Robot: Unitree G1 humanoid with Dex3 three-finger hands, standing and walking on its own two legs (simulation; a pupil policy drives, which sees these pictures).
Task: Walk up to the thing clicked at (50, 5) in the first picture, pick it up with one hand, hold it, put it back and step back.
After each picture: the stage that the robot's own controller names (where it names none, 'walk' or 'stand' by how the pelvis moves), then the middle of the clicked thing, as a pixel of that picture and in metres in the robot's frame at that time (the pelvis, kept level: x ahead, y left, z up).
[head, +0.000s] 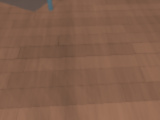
stand; (49, 2) +2.26 +0.51 -0.66
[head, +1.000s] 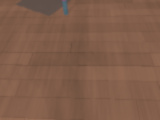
walk; (65, 6) +2.15 +0.39 -0.65
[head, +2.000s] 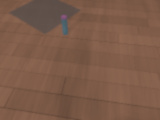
walk; (64, 25) +1.57 +0.33 -0.64
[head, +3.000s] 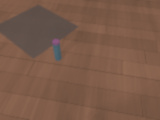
walk; (57, 50) +1.11 +0.28 -0.63
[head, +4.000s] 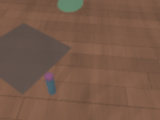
walk; (50, 84) +0.75 +0.24 -0.64
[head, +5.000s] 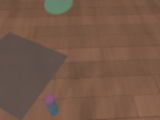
walk; (51, 105) +0.51 +0.23 -0.63
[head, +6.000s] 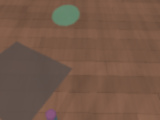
stand; out of the picture +0.45 +0.22 -0.65
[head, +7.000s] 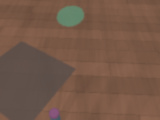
stand; (55, 119) +0.47 +0.20 -0.66
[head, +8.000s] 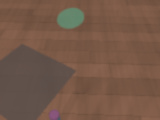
stand; out of the picture +0.47 +0.21 -0.66
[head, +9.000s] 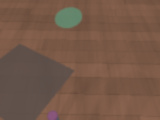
stand; out of the picture +0.45 +0.22 -0.66
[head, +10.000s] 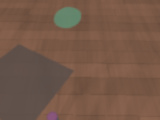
go down; out of the picture +0.44 +0.22 -0.66
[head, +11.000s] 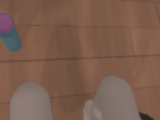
go down; (9, 35) +0.54 +0.25 -0.27
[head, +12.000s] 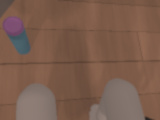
approach; (19, 38) +0.54 +0.24 -0.26
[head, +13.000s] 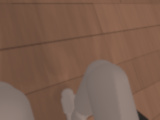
close in; out of the picture +0.52 +0.30 -0.17
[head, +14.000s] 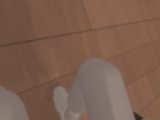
close; out of the picture +0.51 +0.30 -0.17
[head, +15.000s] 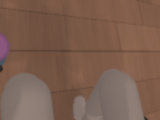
lift; out of the picture +0.38 +0.25 -0.14
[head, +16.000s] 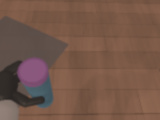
hold; (39, 87) +0.32 +0.15 +0.03
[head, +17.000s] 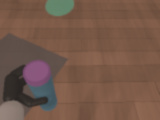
hold; (43, 89) +0.32 +0.14 +0.02
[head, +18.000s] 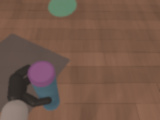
crouch; (47, 90) +0.32 +0.13 +0.02
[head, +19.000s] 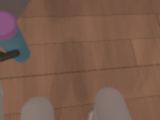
crouch; (13, 42) +0.47 +0.19 -0.05
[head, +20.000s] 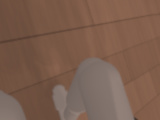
lower; out of the picture +0.48 +0.26 -0.18
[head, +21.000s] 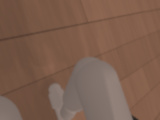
lower; out of the picture +0.50 +0.28 -0.18
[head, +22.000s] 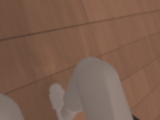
lower; out of the picture +0.50 +0.28 -0.18
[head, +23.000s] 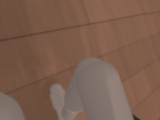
lower; out of the picture +0.49 +0.28 -0.18
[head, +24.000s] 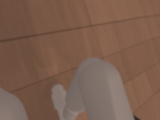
loosen; out of the picture +0.49 +0.26 -0.18
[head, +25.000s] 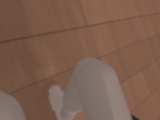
withdraw; out of the picture +0.49 +0.27 -0.18
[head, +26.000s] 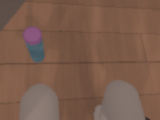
walk; (35, 47) +0.52 +0.20 -0.26
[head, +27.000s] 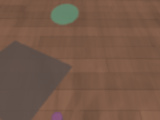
stand; out of the picture +0.43 +0.16 -0.59
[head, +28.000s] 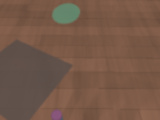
stand; out of the picture +0.45 +0.17 -0.60
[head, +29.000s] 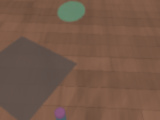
stand; (61, 119) +0.45 +0.16 -0.62
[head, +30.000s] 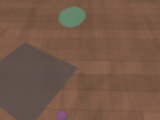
walk; out of the picture +0.46 +0.17 -0.65
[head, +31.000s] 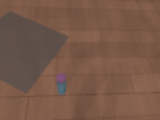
walk; (61, 84) +0.61 +0.12 -0.64
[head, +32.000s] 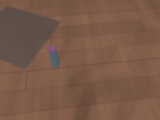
walk; (54, 57) +0.90 +0.28 -0.61
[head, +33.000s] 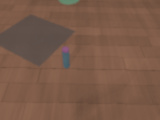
stand; (66, 57) +1.10 +0.17 -0.64
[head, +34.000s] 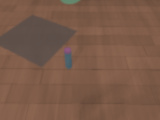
stand; (68, 58) +1.09 +0.16 -0.66
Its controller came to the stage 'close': yes
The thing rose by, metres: 0.67
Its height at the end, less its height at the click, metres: +0.00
